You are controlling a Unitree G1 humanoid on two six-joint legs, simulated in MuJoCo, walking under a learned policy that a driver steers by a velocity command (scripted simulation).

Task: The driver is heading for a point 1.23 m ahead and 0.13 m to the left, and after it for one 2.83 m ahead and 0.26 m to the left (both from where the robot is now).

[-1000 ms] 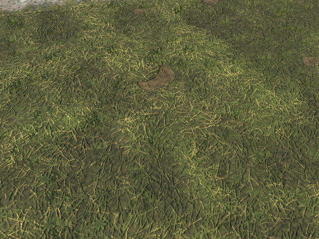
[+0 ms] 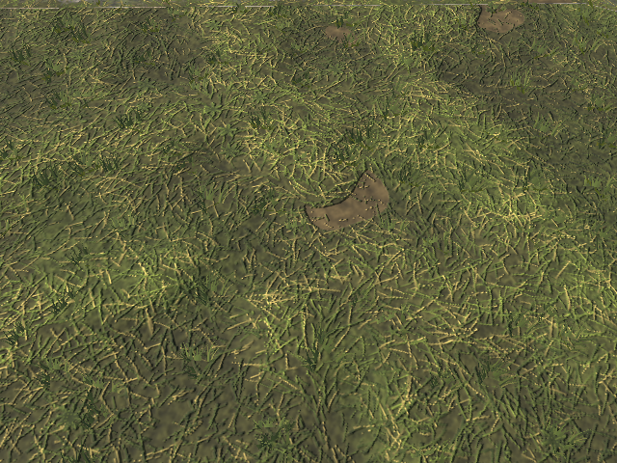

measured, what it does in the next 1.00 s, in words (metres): walks ahead, turning left: right foot, then left foot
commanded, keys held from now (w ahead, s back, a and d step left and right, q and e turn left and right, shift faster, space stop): q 0.32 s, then w+q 0.10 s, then w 0.58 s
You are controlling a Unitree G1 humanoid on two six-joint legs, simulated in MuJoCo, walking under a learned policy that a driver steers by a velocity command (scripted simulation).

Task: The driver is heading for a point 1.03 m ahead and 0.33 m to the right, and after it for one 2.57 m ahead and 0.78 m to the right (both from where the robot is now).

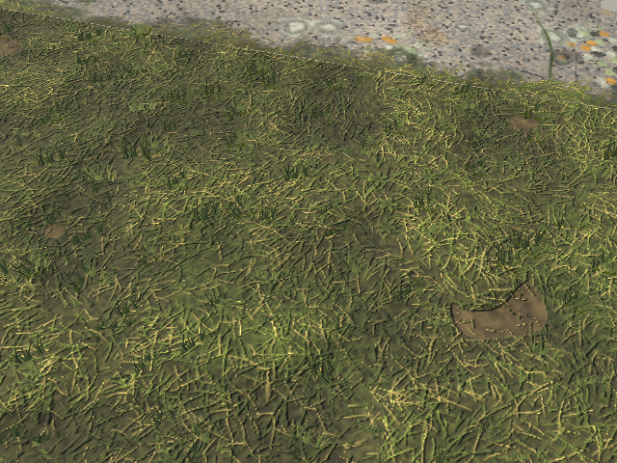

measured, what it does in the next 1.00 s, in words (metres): walks ahead, turning right: right foot, then left foot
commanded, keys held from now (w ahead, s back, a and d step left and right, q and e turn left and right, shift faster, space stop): w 0.04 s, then w+e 0.96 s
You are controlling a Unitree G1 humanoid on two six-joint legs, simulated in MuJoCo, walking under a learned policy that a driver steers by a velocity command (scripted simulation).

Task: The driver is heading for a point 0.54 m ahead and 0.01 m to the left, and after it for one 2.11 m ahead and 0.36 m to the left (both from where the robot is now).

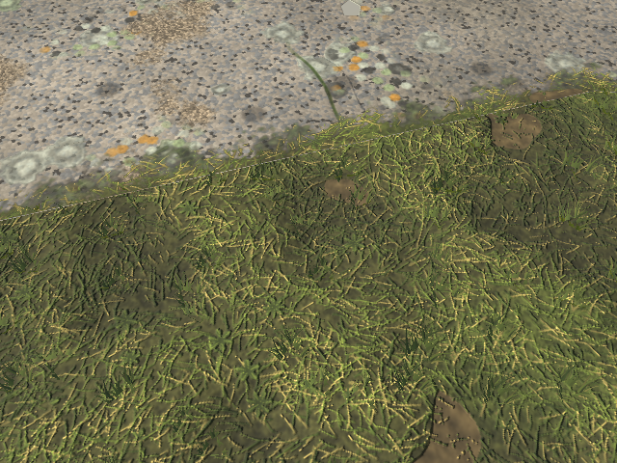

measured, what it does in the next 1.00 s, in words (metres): walks ahead: right foot, then left foot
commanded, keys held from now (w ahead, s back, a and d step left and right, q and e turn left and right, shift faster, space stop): w+e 0.22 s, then w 0.04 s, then w+q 0.74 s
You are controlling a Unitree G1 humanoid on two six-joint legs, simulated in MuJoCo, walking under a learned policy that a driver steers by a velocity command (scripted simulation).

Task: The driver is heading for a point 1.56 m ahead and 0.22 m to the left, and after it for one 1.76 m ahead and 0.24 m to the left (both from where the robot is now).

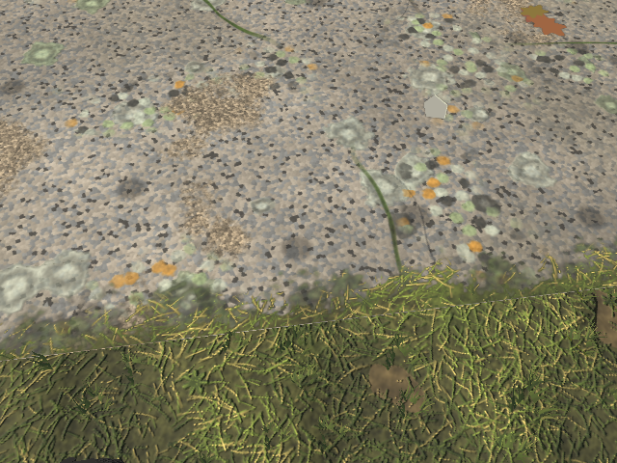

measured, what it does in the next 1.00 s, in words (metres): walks ahead, turning left: right foot, then left foot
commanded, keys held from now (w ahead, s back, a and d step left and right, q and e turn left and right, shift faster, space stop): w+q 0.54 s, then w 0.28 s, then w+e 0.08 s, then e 0.10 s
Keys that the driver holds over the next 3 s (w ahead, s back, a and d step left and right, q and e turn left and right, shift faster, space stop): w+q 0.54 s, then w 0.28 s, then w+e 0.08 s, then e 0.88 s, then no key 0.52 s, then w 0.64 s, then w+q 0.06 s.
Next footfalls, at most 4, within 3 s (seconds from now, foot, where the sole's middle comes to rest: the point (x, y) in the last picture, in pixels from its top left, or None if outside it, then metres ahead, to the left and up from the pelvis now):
0.18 right None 0.29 -0.15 -0.78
0.70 left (214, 452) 0.48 0.19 -0.78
1.18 right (265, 318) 0.80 0.08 -0.78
1.62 left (177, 339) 0.75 0.29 -0.78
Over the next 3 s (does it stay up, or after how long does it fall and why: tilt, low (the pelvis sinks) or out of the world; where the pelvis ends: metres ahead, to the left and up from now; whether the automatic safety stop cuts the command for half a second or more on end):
stays up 0.93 0.10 -0.03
